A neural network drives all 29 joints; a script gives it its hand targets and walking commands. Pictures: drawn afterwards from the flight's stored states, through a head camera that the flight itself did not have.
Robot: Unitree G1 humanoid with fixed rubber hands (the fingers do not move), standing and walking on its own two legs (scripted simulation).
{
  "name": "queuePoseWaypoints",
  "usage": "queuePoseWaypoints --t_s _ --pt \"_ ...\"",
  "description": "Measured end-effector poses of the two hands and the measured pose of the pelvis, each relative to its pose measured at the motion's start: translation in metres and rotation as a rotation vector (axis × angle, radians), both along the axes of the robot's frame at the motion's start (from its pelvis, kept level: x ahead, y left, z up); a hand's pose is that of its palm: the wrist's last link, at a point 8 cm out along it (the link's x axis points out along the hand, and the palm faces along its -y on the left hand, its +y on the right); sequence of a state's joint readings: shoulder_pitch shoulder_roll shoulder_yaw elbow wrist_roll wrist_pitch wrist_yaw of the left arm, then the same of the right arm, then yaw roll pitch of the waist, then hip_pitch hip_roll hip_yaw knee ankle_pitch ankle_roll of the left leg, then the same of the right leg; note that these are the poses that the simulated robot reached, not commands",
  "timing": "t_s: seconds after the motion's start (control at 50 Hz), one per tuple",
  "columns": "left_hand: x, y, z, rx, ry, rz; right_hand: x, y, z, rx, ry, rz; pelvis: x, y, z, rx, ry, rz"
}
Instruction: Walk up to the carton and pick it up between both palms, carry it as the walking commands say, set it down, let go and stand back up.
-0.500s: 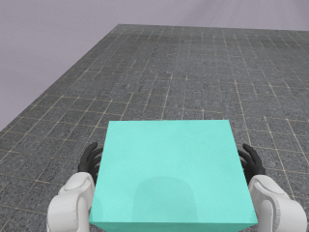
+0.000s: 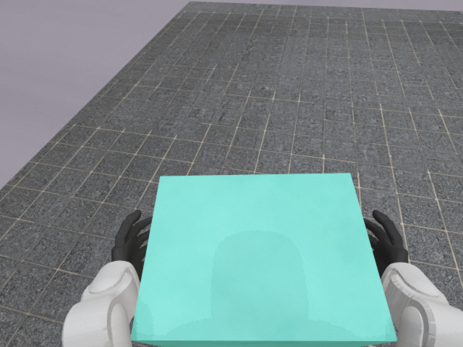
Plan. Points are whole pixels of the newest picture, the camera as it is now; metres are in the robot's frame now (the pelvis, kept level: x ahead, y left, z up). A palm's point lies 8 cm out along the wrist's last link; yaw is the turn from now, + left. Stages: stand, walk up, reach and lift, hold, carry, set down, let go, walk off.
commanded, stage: carry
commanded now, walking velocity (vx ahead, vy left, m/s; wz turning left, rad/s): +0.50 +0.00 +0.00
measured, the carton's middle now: (254, 272) +0.24 +0.01 +0.02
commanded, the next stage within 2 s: none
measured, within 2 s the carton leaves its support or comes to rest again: neither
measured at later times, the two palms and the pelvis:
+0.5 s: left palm (191, 133) +0.52 +0.15 +0.08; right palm (364, 142) +0.51 -0.22 +0.07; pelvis +0.29 -0.02 -0.02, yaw +0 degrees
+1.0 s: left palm (196, 66) +0.87 +0.19 +0.06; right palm (319, 71) +0.84 -0.18 +0.06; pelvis +0.63 +0.01 -0.01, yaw -4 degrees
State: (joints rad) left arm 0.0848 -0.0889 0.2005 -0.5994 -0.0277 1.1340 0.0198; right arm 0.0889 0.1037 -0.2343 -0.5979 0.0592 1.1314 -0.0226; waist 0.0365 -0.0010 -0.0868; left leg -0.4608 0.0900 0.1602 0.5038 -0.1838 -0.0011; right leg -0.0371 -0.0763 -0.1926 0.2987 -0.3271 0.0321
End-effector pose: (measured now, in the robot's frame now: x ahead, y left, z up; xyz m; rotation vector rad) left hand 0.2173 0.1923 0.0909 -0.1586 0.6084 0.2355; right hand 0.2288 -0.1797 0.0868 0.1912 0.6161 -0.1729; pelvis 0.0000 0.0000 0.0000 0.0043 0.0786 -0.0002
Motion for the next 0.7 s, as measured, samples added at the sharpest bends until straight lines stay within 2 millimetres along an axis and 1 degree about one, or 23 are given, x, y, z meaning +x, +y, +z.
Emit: queuePoseWaypoints --t_s 0.04,0.06,0.12,0.16,0.22,0.28,0.32,0.36,0.4,0.44,0.48,0.52,0.56,0.64,0.7 --pt "0.025 0.011 -0.005 0.013 -0.019 -0.011 0.023 0.011 -0.005 0.001 -0.019 -0.003 0.023 0.010 -0.009 0.001 -0.010 -0.009" --pt "0.037 0.015 -0.008 0.024 -0.011 -0.024 0.033 0.015 -0.009 0.001 -0.011 -0.008 0.033 0.014 -0.011 0.013 -0.011 -0.021" --pt "0.072 0.019 -0.013 0.048 0.053 -0.079 0.054 0.019 -0.016 0.004 0.053 -0.046 0.060 0.021 -0.005 -0.002 -0.007 -0.054" --pt "0.095 0.015 -0.012 0.033 0.074 -0.105 0.064 0.015 -0.015 0.003 0.077 -0.080 0.078 0.024 0.001 -0.020 -0.002 -0.057" --pt "0.133 0.004 -0.005 0.000 0.052 -0.134 0.084 0.005 -0.004 -0.002 0.058 -0.131 0.108 0.024 0.008 -0.032 0.003 -0.059" --pt "0.173 -0.010 0.003 -0.008 0.008 -0.166 0.112 -0.006 0.007 -0.011 0.015 -0.165 0.142 0.019 0.009 -0.033 0.000 -0.060" --pt "0.199 -0.018 0.007 -0.002 -0.016 -0.181 0.135 -0.015 0.011 -0.015 -0.009 -0.173 0.168 0.013 0.008 -0.032 -0.005 -0.059" --pt "0.224 -0.026 0.008 0.010 -0.032 -0.183 0.161 -0.023 0.011 -0.011 -0.024 -0.171 0.196 0.005 0.004 -0.029 -0.012 -0.056" --pt "0.250 -0.034 0.008 0.023 -0.050 -0.175 0.191 -0.031 0.007 -0.010 -0.042 -0.155 0.228 -0.004 -0.004 -0.023 -0.021 -0.047" --pt "0.277 -0.041 0.002 0.027 -0.067 -0.152 0.227 -0.040 -0.001 -0.017 -0.061 -0.125 0.258 -0.015 -0.016 -0.024 -0.029 -0.027" --pt "0.299 -0.044 -0.006 0.028 -0.031 -0.115 0.261 -0.044 -0.010 -0.030 -0.026 -0.076 0.282 -0.021 -0.018 -0.043 -0.026 -0.007" --pt "0.314 -0.043 -0.014 0.024 0.029 -0.071 0.293 -0.043 -0.016 -0.038 0.030 -0.024 0.302 -0.027 -0.013 -0.033 -0.019 0.015" --pt "0.326 -0.038 -0.016 0.016 0.070 -0.021 0.322 -0.038 -0.017 -0.019 0.070 0.008 0.322 -0.031 -0.006 -0.018 -0.015 0.025" --pt "0.356 -0.027 -0.008 0.017 0.076 0.064 0.379 -0.026 -0.016 0.041 0.071 0.045 0.364 -0.036 0.005 0.007 -0.001 0.022" --pt "0.390 -0.021 0.001 0.026 0.051 0.086 0.418 -0.019 -0.013 0.056 0.046 0.062 0.400 -0.034 0.009 0.021 0.002 0.019"
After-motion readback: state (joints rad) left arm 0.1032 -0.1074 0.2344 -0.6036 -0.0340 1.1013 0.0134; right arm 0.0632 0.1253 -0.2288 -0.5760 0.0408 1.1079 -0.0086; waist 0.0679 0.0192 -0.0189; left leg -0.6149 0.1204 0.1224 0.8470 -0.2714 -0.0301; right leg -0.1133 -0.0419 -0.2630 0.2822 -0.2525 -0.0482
